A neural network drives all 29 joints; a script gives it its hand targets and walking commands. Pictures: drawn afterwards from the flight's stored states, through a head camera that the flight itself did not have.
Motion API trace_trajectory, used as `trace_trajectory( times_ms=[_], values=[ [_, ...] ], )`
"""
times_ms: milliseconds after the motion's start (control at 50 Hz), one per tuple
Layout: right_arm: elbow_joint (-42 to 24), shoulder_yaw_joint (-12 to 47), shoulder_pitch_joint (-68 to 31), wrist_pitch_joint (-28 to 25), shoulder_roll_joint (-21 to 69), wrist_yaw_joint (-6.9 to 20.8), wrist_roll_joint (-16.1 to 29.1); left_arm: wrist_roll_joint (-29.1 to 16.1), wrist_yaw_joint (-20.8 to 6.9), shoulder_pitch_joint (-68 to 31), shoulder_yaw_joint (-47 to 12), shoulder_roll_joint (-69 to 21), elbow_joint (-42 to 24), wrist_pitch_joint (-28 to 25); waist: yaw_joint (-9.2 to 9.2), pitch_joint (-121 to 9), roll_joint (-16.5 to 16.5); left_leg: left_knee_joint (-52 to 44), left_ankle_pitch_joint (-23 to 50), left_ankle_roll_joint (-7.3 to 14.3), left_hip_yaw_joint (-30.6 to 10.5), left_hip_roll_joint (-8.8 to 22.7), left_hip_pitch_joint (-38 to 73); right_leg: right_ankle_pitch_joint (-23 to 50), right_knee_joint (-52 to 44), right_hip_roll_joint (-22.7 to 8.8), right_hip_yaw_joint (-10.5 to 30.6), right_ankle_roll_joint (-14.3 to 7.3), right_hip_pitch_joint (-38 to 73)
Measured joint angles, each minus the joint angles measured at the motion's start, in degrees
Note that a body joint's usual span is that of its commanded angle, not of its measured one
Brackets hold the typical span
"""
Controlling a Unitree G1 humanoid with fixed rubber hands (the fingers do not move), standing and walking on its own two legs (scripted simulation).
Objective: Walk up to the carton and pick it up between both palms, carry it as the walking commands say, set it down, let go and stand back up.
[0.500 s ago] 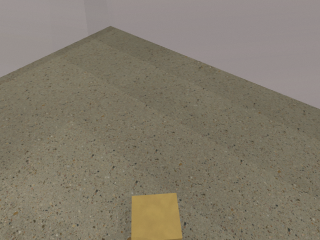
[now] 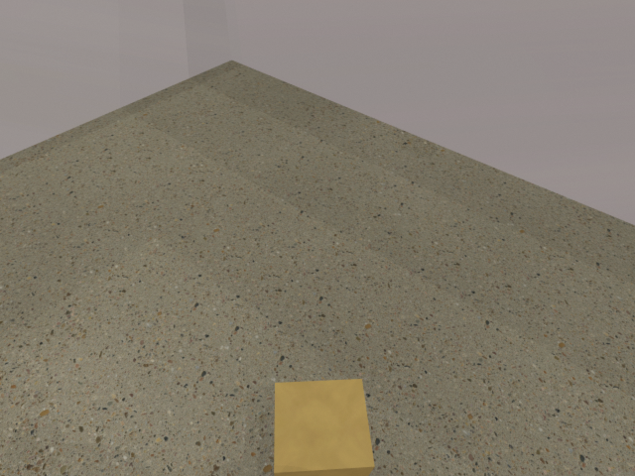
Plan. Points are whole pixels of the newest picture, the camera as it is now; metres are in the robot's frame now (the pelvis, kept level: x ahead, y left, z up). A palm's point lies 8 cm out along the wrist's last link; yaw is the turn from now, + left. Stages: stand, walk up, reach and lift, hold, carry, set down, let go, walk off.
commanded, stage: walk up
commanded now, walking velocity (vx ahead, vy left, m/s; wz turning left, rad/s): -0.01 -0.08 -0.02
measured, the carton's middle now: (320, 430) +0.39 -0.03 -0.69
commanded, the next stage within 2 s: stand in 0.50 s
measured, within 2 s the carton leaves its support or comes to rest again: neither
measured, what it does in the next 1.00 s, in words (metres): steps on the spot: right foot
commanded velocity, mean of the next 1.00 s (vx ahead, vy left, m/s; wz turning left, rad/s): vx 0.00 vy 0.00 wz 0.00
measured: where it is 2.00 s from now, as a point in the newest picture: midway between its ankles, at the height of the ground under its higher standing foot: outside the picture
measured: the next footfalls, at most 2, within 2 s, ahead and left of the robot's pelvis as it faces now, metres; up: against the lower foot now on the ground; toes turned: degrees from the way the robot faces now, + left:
right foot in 0.24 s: -0.02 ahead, -0.12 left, +0.00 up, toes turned +0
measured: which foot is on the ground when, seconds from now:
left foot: down 0.00-1.00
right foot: up 0.00-0.22, down 0.24-1.00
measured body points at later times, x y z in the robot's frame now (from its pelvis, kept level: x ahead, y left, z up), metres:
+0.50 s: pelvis -0.02 +0.00 +0.01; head -0.02 +0.00 +0.46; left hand -0.03 +0.22 -0.14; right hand -0.02 -0.22 -0.15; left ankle +0.00 +0.10 -0.73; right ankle -0.05 -0.12 -0.73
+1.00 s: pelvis -0.03 +0.01 -0.01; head +0.03 +0.01 +0.43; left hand +0.14 +0.21 -0.14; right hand +0.14 -0.23 -0.13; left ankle +0.00 +0.10 -0.73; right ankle -0.05 -0.12 -0.73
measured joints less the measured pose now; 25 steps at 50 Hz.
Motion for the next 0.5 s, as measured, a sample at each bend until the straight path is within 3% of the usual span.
trace_trajectory(
  times_ms=[40,80,180,260,360,500],
  values=[
    [0.13,0.52,0.99,-0.39,0.24,0.05,0.11,0.43,-0.56,1.07,0.12,-0.08,0.74,0.08,-0.14,-0.76,-0.06,-3.03,1.05,0.31,-0.04,0.16,0.94,1.70,6.23,1.43,1.29,-0.47,-0.63],
    [0.47,1.02,1.48,-0.96,0.68,0.16,0.33,0.50,-0.95,2.31,-0.16,-0.54,1.92,-0.42,0.04,-1.39,-0.35,-6.87,3.27,0.43,0.22,-0.30,2.47,4.11,4.60,1.72,1.87,-0.29,1.99],
    [1.81,1.40,1.22,-2.20,2.33,0.00,0.65,-0.12,-0.47,5.04,-1.69,-2.48,4.38,-1.61,0.25,-1.96,-0.75,-11.79,6.31,1.12,0.99,-2.15,4.40,3.45,-10.88,1.83,2.56,0.16,12.74],
    [2.91,0.88,0.79,-2.26,3.12,0.07,1.34,-0.53,0.20,6.42,-3.23,-4.03,5.88,-3.54,0.43,-1.77,-0.71,-10.85,6.05,0.91,2.09,-3.48,3.92,11.12,-24.86,1.24,1.74,-0.72,19.96],
    [4.86,0.69,0.75,-2.40,3.14,0.43,1.72,-0.71,0.35,7.40,-4.62,-6.22,7.36,-5.49,0.15,-1.03,2.03,-13.23,7.52,0.56,1.81,-2.90,5.90,11.83,-27.02,1.95,1.46,-1.18,21.85],
    [6.86,0.83,2.64,-2.37,3.57,0.38,1.50,-0.82,0.61,8.03,-4.90,-6.55,7.72,-5.86,-0.02,-0.80,2.33,-13.74,8.01,0.21,1.62,-2.61,6.45,12.13,-27.33,2.27,1.29,-1.51,22.34]
  ],
)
